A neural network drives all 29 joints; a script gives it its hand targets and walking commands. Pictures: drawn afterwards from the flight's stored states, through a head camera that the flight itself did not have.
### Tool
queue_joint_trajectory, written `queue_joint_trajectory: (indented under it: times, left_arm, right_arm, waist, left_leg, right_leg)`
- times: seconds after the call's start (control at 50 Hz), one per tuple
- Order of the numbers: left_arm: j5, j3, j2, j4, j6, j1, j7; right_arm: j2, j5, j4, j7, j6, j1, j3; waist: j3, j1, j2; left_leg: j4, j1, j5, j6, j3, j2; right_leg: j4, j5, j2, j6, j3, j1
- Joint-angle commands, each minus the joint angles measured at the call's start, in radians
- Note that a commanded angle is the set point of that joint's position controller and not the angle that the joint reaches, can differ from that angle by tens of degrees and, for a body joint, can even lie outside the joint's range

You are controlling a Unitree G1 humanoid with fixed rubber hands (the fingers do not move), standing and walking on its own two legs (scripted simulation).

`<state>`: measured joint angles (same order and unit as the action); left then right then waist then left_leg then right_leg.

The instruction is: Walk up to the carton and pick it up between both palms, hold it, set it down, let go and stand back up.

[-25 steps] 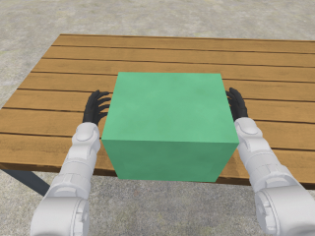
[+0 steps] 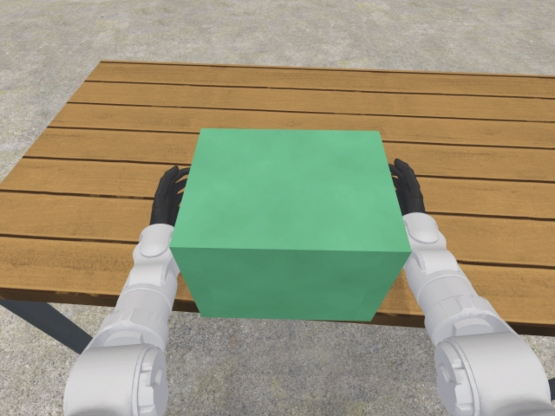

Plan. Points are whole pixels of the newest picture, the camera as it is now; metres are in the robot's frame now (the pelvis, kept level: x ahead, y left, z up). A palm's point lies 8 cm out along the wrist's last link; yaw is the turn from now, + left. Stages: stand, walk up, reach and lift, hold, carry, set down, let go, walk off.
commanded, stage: reach and lift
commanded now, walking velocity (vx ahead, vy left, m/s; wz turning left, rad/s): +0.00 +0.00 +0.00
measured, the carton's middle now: (287, 226) +0.40 +0.04 +0.04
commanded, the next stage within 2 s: none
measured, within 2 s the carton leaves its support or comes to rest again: leaves its support in 1.06 s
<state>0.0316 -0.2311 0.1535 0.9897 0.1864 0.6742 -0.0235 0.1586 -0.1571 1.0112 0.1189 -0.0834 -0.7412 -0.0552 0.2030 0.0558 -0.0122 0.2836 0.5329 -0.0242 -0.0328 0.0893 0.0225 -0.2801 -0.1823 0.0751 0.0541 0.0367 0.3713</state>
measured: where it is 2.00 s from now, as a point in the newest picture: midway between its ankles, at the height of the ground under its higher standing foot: outside the picture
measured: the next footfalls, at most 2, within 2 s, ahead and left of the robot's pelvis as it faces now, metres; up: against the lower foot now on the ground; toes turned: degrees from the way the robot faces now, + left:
none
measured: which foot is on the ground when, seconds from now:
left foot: down 0.00-1.00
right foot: down 0.00-1.00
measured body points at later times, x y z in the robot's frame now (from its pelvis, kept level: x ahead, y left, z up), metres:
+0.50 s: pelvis +0.00 +0.00 +0.00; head +0.05 +0.02 +0.45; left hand +0.40 +0.22 +0.06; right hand +0.43 -0.15 +0.07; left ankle +0.05 +0.10 -0.74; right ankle -0.05 -0.08 -0.74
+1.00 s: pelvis +0.01 +0.00 +0.01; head +0.04 +0.02 +0.45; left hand +0.40 +0.22 +0.07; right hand +0.43 -0.15 +0.08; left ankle +0.05 +0.10 -0.74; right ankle -0.05 -0.08 -0.74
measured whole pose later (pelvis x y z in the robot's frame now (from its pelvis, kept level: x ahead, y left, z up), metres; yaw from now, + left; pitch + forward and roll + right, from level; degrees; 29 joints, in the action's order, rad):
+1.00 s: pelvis +0.01 +0.00 +0.01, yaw +3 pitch +11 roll +0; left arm -0.20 -0.37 0.08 0.87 0.19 0.61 0.05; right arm 0.05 0.21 0.90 0.02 -0.14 -0.64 -0.33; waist 0.14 0.00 -0.04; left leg 0.17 0.38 0.02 -0.04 0.04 -0.02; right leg -0.18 -0.16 0.05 0.05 0.08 0.21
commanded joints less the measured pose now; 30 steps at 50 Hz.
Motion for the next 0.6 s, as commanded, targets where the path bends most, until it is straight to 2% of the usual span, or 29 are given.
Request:
queue_joint_trajectory:
  times: [0.0, 0.02, 0.04, 0.06, 0.14, 0.2, 0.22, 0.24, 0.28, 0.3, 0.32, 0.34, 0.36, 0.38, 0.44, 0.5, 0.54, 0.58]
  left_arm:
    - [-0.044, 0.006, 0.045, -0.218, 0.087, 0.462, 0.003]
    - [-0.051, 0.000, 0.036, -0.228, 0.086, 0.465, 0.002]
    - [-0.051, 0.007, 0.006, -0.246, 0.087, 0.479, 0.005]
    - [-0.063, -0.002, 0.006, -0.221, 0.076, 0.459, 0.012]
    - [-0.076, -0.011, -0.013, -0.188, 0.064, 0.457, 0.027]
    - [-0.091, -0.020, 0.006, -0.229, 0.083, 0.490, 0.012]
    - [-0.096, -0.025, -0.001, -0.227, 0.089, 0.493, 0.007]
    - [-0.095, -0.023, -0.012, -0.217, 0.092, 0.505, 0.007]
    - [-0.118, -0.001, -0.108, -0.226, 0.090, 0.505, 0.021]
    - [-0.138, 0.000, -0.135, -0.206, 0.078, 0.491, 0.033]
    - [-0.149, 0.008, -0.166, -0.197, 0.069, 0.481, 0.047]
    - [-0.171, 0.006, -0.214, -0.191, 0.059, 0.469, 0.063]
    - [-0.180, 0.009, -0.245, -0.198, 0.053, 0.482, 0.079]
    - [-0.196, 0.022, -0.296, -0.202, 0.052, 0.497, 0.091]
    - [-0.242, 0.047, -0.434, -0.177, 0.043, 0.498, 0.128]
    - [-0.266, 0.060, -0.450, -0.244, 0.034, 0.497, 0.120]
    - [-0.271, 0.071, -0.464, -0.265, 0.029, 0.511, 0.113]
    - [-0.274, 0.083, -0.489, -0.263, 0.018, 0.494, 0.114]
  right_arm:
    - [0.011, 0.045, -0.256, -0.022, -0.079, -0.521, -0.009]
    - [-0.002, 0.049, -0.250, -0.023, -0.079, -0.516, -0.018]
    - [-0.024, 0.060, -0.256, -0.025, -0.078, -0.527, -0.023]
    - [-0.019, 0.072, -0.241, -0.029, -0.076, -0.494, -0.030]
    - [-0.058, 0.105, -0.246, -0.035, -0.063, -0.508, -0.043]
    - [-0.044, 0.111, -0.298, -0.030, -0.073, -0.526, -0.056]
    - [-0.054, 0.106, -0.296, -0.032, -0.079, -0.519, -0.048]
    - [-0.072, 0.116, -0.287, -0.038, -0.078, -0.532, -0.054]
    - [-0.125, 0.133, -0.272, -0.064, -0.085, -0.518, -0.058]
    - [-0.149, 0.157, -0.248, -0.077, -0.077, -0.508, -0.064]
    - [-0.196, 0.174, -0.237, -0.090, -0.070, -0.480, -0.057]
    - [-0.242, 0.190, -0.230, -0.099, -0.065, -0.457, -0.053]
    - [-0.280, 0.216, -0.236, -0.108, -0.064, -0.462, -0.053]
    - [-0.338, 0.247, -0.241, -0.122, -0.069, -0.470, -0.053]
    - [-0.500, 0.338, -0.273, -0.170, -0.072, -0.462, -0.043]
    - [-0.517, 0.377, -0.273, -0.187, -0.074, -0.407, -0.070]
    - [-0.534, 0.389, -0.293, -0.195, -0.080, -0.413, -0.070]
    - [-0.549, 0.386, -0.302, -0.197, -0.088, -0.411, -0.053]
  waist:
    - [0.604, 0.009, 0.022]
    - [0.606, 0.009, 0.023]
    - [0.607, -0.006, 0.031]
    - [0.594, -0.008, 0.030]
    - [0.527, -0.014, -0.015]
    - [0.604, -0.002, 0.014]
    - [0.605, 0.005, 0.004]
    - [0.594, 0.002, 0.002]
    - [0.594, -0.006, 0.055]
    - [0.568, -0.010, 0.056]
    - [0.522, -0.014, 0.046]
    - [0.493, -0.019, 0.045]
    - [0.500, -0.018, 0.020]
    - [0.486, -0.027, 0.026]
    - [0.441, -0.038, -0.013]
    - [0.445, -0.050, 0.038]
    - [0.483, -0.037, 0.045]
    - [0.486, -0.044, 0.056]
  left_leg:
    - [0.110, -0.615, 0.360, 0.012, -0.120, -0.002]
    - [0.107, -0.627, 0.360, 0.012, -0.120, -0.002]
    - [0.115, -0.623, 0.367, 0.016, -0.122, -0.004]
    - [0.113, -0.632, 0.366, 0.016, -0.127, -0.001]
    - [0.079, -0.586, 0.279, 0.001, -0.130, 0.000]
    - [0.073, -0.571, 0.299, -0.003, -0.123, -0.010]
    - [0.075, -0.578, 0.314, -0.001, -0.122, -0.009]
    - [0.075, -0.578, 0.310, -0.001, -0.122, -0.006]
    - [0.078, -0.618, 0.341, 0.024, -0.123, -0.008]
    - [0.075, -0.646, 0.329, 0.027, -0.127, -0.004]
    - [0.075, -0.655, 0.318, 0.024, -0.136, -0.004]
    - [0.076, -0.655, 0.343, 0.021, -0.135, -0.007]
    - [0.059, -0.646, 0.323, 0.019, -0.141, -0.005]
    - [0.054, -0.631, 0.333, 0.021, -0.144, -0.009]
    - [0.022, -0.599, 0.284, 0.010, -0.163, -0.006]
    - [0.008, -0.617, 0.305, 0.017, -0.156, -0.010]
    - [0.007, -0.624, 0.315, 0.015, -0.156, -0.004]
    - [0.013, -0.622, 0.362, 0.013, -0.149, -0.010]
  right_leg:
    - [0.018, 0.436, -0.047, -0.086, -0.056, 0.051]
    - [0.021, 0.430, -0.044, -0.084, -0.053, 0.055]
    - [0.022, 0.439, -0.042, -0.080, -0.048, 0.061]
    - [0.027, 0.435, -0.048, -0.072, -0.049, 0.052]
    - [0.042, 0.367, -0.054, -0.078, -0.046, 0.025]
    - [0.017, 0.432, -0.051, -0.083, -0.050, -0.010]
    - [0.016, 0.435, -0.050, -0.082, -0.047, -0.005]
    - [0.019, 0.433, -0.048, -0.082, -0.043, 0.009]
    - [0.038, 0.427, -0.046, -0.070, -0.029, 0.025]
    - [0.058, 0.395, -0.045, -0.063, -0.033, 0.035]
    - [0.068, 0.380, -0.048, -0.061, -0.036, 0.044]
    - [0.072, 0.417, -0.053, -0.060, -0.039, 0.014]
    - [0.078, 0.414, -0.054, -0.063, -0.032, -0.015]
    - [0.075, 0.441, -0.049, -0.068, -0.025, -0.039]
    - [0.078, 0.443, -0.057, -0.070, -0.023, -0.100]
    - [0.080, 0.469, -0.058, -0.067, -0.023, -0.130]
    - [0.077, 0.484, -0.061, -0.063, -0.028, -0.151]
    - [0.069, 0.556, -0.064, -0.069, -0.026, -0.173]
